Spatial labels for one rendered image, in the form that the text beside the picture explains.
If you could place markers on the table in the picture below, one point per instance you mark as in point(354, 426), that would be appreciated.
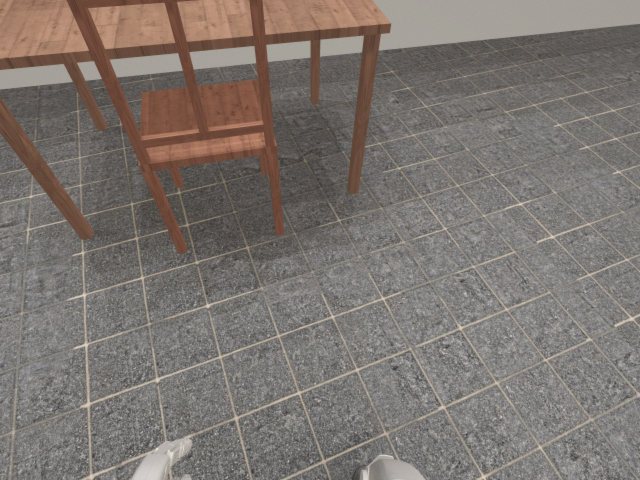
point(44, 32)

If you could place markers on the chair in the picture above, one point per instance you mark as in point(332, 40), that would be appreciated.
point(196, 124)

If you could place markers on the robot right thigh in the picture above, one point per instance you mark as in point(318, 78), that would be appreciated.
point(390, 469)

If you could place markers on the robot right shin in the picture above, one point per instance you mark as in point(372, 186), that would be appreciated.
point(381, 457)

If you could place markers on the left robot hand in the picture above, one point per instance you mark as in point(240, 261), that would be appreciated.
point(156, 466)

